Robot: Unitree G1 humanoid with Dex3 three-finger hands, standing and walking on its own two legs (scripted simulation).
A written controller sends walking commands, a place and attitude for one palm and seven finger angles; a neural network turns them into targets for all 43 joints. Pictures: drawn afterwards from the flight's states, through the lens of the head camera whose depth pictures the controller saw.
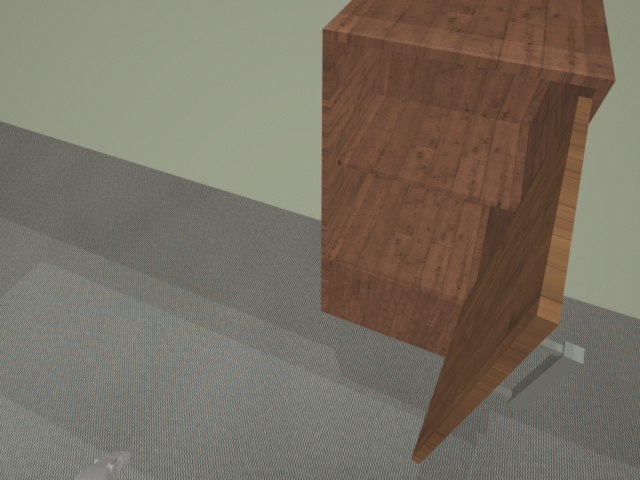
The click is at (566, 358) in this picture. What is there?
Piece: cupboard door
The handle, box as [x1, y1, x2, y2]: [491, 338, 584, 410]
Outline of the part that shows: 584,349 566,341 559,344 545,338 536,347 550,354 510,391 498,385 491,392 507,399 507,404 521,410 581,365 583,361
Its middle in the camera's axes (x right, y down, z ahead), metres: +0.25 +0.16 +0.47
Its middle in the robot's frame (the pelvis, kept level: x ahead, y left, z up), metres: +0.26 -0.23 +0.01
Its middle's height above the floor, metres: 0.78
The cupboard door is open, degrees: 85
